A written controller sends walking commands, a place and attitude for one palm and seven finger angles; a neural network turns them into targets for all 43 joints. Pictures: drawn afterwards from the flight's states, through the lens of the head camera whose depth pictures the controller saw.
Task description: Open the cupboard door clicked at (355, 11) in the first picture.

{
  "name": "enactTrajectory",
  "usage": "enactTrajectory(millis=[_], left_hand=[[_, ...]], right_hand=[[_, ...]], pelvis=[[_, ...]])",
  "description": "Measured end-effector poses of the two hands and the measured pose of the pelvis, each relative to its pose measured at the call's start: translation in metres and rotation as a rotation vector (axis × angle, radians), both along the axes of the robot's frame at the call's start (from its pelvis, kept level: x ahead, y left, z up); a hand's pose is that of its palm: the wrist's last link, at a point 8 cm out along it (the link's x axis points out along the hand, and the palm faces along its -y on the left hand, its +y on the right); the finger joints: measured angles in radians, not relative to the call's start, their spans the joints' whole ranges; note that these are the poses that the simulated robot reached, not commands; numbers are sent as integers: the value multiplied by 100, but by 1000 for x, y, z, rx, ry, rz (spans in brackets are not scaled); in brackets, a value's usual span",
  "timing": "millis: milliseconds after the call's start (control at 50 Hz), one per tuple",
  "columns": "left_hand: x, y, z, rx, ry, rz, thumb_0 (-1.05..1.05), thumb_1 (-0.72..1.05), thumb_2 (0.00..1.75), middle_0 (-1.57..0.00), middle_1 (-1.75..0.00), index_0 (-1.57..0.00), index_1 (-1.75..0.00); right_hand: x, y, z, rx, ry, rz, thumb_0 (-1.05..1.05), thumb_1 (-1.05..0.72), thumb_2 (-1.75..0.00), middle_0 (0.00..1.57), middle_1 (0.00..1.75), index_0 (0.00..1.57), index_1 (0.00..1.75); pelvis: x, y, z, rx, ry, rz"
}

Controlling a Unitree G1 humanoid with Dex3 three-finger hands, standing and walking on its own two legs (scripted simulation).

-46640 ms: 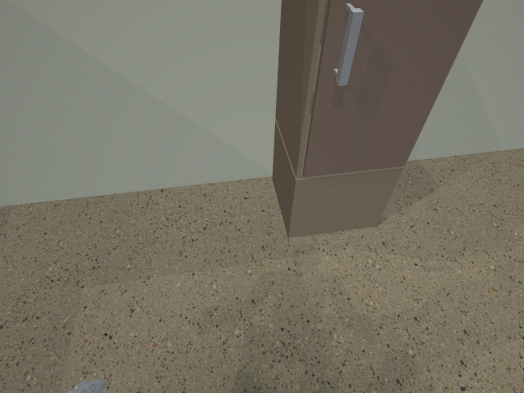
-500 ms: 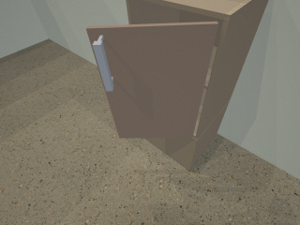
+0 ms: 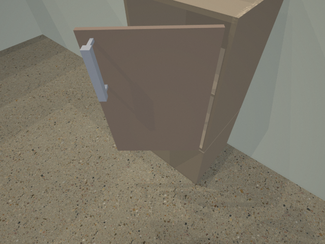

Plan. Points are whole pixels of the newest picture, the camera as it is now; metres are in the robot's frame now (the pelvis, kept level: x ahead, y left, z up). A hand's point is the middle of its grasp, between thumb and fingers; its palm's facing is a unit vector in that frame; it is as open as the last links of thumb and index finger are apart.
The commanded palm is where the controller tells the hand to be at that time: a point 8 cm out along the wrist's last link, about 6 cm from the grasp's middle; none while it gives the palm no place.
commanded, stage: look again from close up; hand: left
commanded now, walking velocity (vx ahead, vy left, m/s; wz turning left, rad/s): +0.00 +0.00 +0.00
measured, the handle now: (97, 71) +0.54 +0.22 +0.14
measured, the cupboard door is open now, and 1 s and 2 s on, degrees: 40 40 40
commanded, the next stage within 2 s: raise the hand with hooked fingers in 0.10 s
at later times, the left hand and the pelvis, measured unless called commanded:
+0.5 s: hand (91, 207) +0.20 +0.18 +0.00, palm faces +0.10 -0.99 -0.04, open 8.0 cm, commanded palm +0.14 +0.24 -0.03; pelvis +0.00 -0.02 -0.04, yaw +3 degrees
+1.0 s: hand (65, 196) +0.21 +0.24 +0.03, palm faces +0.07 -1.00 -0.05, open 10.9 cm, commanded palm +0.17 +0.28 +0.04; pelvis +0.00 +0.00 -0.04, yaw +4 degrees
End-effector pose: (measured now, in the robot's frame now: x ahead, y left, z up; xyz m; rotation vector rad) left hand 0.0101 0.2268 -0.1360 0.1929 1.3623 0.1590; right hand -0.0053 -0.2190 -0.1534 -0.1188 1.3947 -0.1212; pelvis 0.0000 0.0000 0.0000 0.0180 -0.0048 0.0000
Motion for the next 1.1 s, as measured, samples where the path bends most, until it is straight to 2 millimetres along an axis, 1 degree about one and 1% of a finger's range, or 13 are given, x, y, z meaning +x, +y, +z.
enactTrajectory(millis=[220,240,300,360,420,460,500,560,620,720,880,1000,1100], left_hand=[[15,-10,-1,6,-18,9,1,92,90,-20,-30,-20,-30],[24,-9,4,-2,-76,67,1,92,90,-20,-30,-20,-30],[83,-2,53,32,-498,142,2,91,89,-20,-31,-20,-31],[137,4,107,26,-896,149,2,87,88,-20,-33,-20,-33],[168,8,141,-12,-1207,75,2,82,86,-20,-36,-20,-36],[171,8,147,-47,-1341,-15,1,79,85,-20,-38,-21,-38],[164,8,140,-85,-1386,-106,1,74,83,-21,-41,-21,-41],[144,12,119,-146,-1326,-119,1,68,80,-21,-45,-22,-45],[124,21,108,-144,-1271,-40,1,60,77,-22,-49,-22,-49],[121,32,124,-79,-1337,-30,2,49,73,-23,-56,-23,-57],[165,45,154,-133,-1322,-155,1,30,65,-24,-68,-24,-69],[178,62,172,-113,-1306,-126,1,16,59,-25,-77,-25,-77],[181,71,186,-95,-1342,-127,1,5,54,-26,-85,-26,-85]], right_hand=[[21,-13,1,-7,-12,8,0,-90,-90,20,30,20,30],[26,-15,3,-15,-44,3,1,-90,-90,20,30,20,30],[58,-26,15,-69,-251,14,1,-90,-90,20,30,20,30],[102,-38,28,-102,-456,52,1,-90,-90,20,30,20,30],[149,-49,44,-124,-645,92,1,-90,-90,20,30,20,30],[178,-55,55,-135,-757,126,1,-90,-90,20,30,20,30],[204,-57,65,-144,-850,161,1,-90,-90,20,30,20,30],[233,-54,76,-158,-942,206,1,-90,-90,20,30,20,30],[249,-43,81,-161,-977,248,1,-90,-90,20,30,20,30],[247,-13,66,-116,-924,310,1,-90,-90,20,30,20,30],[192,21,34,-9,-755,237,1,-90,-90,21,30,20,31],[158,17,33,-23,-693,182,1,-90,-90,21,30,21,31],[152,2,41,-80,-691,183,2,-90,-90,21,30,20,31]], pelvis=[[11,-12,0,-8,6,7],[11,-13,-1,-10,7,11],[12,-14,-3,-7,11,36],[9,-15,-8,-9,35,69],[4,-17,-20,-4,89,62],[1,-20,-30,0,125,57],[-2,-21,-41,1,149,56],[-4,-22,-52,-2,170,62],[-4,-20,-57,-16,175,77],[-5,-17,-59,-47,166,103],[-8,-7,-49,-59,152,96],[-4,2,-39,-50,139,76],[-3,8,-34,-48,123,72]])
